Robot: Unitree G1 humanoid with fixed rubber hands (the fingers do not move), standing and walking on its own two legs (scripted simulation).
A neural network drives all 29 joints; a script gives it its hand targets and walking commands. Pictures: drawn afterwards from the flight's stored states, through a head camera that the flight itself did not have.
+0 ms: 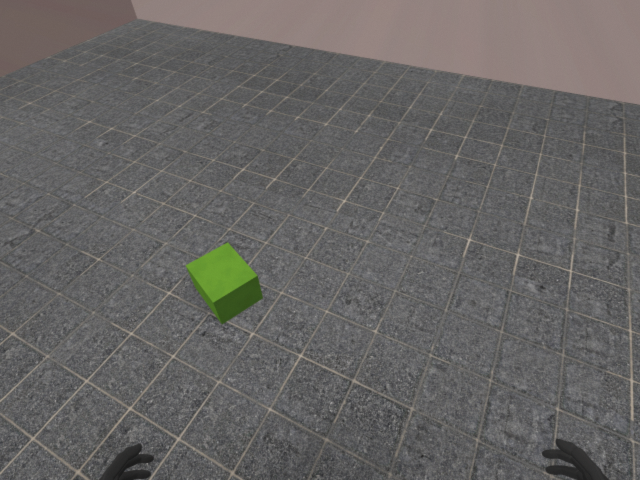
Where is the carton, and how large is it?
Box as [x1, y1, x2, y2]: [186, 242, 262, 323]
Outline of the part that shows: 227,242 186,265 195,287 221,323 223,323 262,298 256,274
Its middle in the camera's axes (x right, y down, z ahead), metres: -0.36 +0.17 +1.48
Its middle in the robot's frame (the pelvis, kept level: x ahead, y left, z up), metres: +0.94 +0.42 -0.70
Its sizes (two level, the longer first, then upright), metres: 0.217 0.181 0.143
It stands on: the floor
